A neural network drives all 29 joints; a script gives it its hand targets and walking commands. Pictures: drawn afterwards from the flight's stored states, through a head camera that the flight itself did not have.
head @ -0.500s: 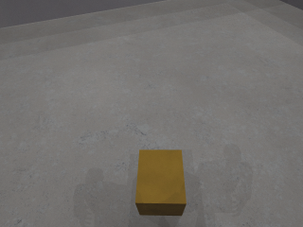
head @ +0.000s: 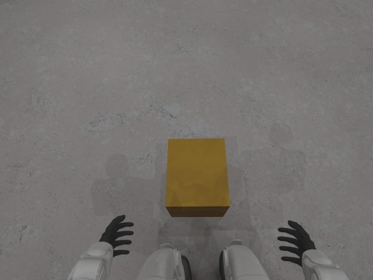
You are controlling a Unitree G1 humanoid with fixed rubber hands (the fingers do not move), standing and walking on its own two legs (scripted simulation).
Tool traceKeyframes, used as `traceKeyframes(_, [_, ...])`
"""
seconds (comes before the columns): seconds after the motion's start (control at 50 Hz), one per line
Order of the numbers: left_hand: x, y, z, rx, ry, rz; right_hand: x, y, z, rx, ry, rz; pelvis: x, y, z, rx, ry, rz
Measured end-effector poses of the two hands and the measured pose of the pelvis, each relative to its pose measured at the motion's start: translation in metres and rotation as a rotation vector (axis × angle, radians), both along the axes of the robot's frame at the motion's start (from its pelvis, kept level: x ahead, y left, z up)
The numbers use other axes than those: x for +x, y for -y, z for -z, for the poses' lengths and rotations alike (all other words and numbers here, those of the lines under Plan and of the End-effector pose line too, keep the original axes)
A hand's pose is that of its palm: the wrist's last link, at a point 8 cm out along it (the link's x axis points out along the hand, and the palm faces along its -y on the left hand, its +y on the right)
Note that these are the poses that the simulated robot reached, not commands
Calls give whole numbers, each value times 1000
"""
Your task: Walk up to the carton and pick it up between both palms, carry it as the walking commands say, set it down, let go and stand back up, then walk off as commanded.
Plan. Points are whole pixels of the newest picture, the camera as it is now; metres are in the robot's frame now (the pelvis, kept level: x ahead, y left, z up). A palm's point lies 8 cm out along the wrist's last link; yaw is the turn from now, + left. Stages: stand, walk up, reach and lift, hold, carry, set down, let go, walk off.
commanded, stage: reach and lift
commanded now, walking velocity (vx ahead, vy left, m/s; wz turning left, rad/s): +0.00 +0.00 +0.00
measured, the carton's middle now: (196, 179) +0.49 +0.00 -0.59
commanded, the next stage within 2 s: none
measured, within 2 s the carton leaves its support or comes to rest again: neither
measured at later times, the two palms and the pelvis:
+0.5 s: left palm (129, 191) +0.32 +0.18 -0.14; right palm (286, 188) +0.32 -0.22 -0.13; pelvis -0.04 +0.00 -0.04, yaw +0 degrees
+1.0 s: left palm (140, 152) +0.46 +0.18 -0.18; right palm (273, 151) +0.45 -0.23 -0.18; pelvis -0.02 -0.02 -0.07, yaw +1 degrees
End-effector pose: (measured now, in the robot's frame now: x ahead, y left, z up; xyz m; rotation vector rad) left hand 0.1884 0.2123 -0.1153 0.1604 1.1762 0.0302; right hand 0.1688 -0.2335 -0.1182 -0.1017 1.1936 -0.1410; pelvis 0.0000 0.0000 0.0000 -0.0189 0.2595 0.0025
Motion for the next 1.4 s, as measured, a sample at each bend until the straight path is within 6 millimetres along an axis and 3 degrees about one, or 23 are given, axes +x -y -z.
traceKeyframes(0.1, [17,6,8,3,63,21,18,0,8,-3,58,-8,-18,0,14,-1,0,0])
traceKeyframes(0.3, [77,24,10,14,156,55,96,-11,-1,-1,226,-33,-42,2,30,2,3,-5])
traceKeyframes(0.9, [256,39,64,-39,440,-58,269,-6,51,1,510,49,-21,12,67,13,-481,-3])
traceKeyframes(1.0, [268,36,70,-39,469,-68,280,-5,61,5,526,51,-20,15,69,18,-509,-5])
traceKeyframes(1.16, [262,31,85,-43,462,-63,270,0,83,2,499,72,-27,18,74,21,-512,-10])
traceKeyframes(1.28, [265,27,105,-48,486,-65,278,-4,98,0,542,61,-40,18,105,17,-554,-13])
traceKeyframes(1.4, [268,26,143,-55,499,-71,287,-11,130,-1,555,54,-57,16,145,11,-559,-15])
